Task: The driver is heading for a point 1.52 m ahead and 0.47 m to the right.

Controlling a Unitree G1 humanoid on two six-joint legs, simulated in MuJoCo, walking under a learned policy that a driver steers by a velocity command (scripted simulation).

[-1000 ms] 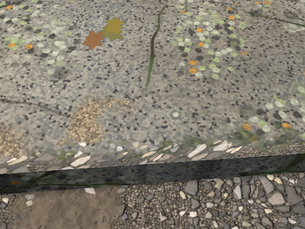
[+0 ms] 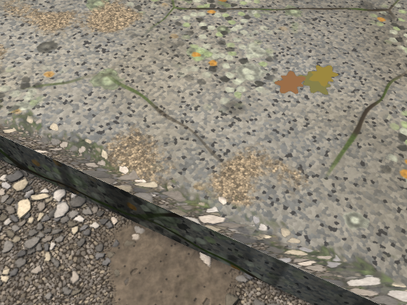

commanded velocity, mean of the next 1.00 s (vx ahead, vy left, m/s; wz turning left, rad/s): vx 0.28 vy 0.00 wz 0.04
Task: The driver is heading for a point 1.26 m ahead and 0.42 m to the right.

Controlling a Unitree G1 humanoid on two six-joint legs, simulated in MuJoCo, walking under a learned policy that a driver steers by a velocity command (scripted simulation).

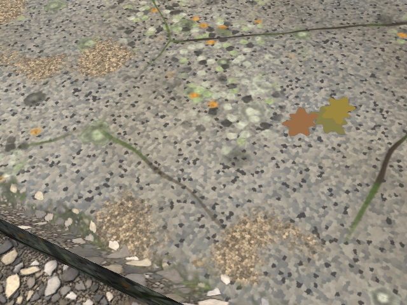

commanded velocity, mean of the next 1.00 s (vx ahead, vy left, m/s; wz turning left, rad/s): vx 0.05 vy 0.00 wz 0.00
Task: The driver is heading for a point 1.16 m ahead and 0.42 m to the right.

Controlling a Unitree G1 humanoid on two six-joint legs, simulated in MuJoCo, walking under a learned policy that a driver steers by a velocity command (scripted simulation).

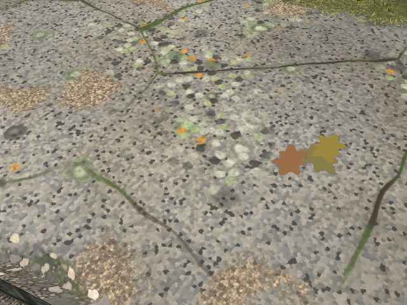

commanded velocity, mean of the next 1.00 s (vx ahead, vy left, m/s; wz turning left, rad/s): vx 0.37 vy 0.00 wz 0.00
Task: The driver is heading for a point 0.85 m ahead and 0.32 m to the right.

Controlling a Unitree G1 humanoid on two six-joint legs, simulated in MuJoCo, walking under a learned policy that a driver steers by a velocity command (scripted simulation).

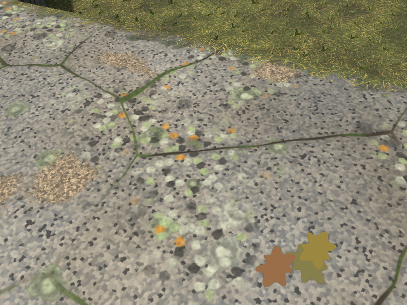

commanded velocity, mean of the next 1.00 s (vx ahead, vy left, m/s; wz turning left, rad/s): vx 0.50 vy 0.00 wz -0.42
